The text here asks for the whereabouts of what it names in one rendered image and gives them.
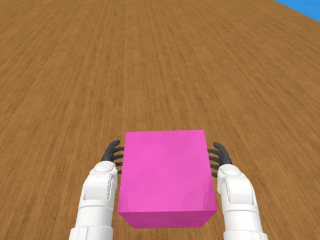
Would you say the robot left hand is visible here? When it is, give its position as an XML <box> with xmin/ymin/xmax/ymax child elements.
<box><xmin>100</xmin><ymin>139</ymin><xmax>125</xmax><ymax>174</ymax></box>

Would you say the robot right hand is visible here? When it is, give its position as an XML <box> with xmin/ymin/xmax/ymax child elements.
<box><xmin>207</xmin><ymin>142</ymin><xmax>233</xmax><ymax>178</ymax></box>

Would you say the robot right forearm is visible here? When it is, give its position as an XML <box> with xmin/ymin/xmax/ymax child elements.
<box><xmin>217</xmin><ymin>164</ymin><xmax>268</xmax><ymax>240</ymax></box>

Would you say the carton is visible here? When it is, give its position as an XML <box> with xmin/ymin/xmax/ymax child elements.
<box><xmin>117</xmin><ymin>130</ymin><xmax>218</xmax><ymax>229</ymax></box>

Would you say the robot left forearm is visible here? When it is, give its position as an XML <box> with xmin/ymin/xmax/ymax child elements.
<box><xmin>69</xmin><ymin>161</ymin><xmax>118</xmax><ymax>240</ymax></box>

